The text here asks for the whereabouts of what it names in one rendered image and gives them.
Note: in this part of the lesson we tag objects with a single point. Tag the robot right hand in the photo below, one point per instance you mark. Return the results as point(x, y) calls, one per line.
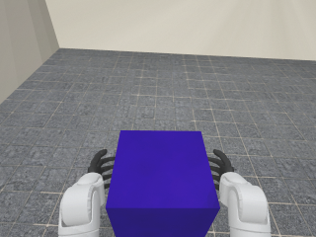
point(224, 166)

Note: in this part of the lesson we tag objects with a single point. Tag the robot left hand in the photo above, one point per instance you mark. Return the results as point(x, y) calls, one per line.
point(97, 162)

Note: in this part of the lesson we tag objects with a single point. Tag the carton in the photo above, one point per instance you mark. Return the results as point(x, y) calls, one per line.
point(161, 185)

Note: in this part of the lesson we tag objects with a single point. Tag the left robot forearm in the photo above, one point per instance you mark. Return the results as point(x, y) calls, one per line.
point(80, 207)

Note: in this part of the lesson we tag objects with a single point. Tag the right robot forearm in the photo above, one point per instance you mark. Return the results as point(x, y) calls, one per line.
point(248, 209)

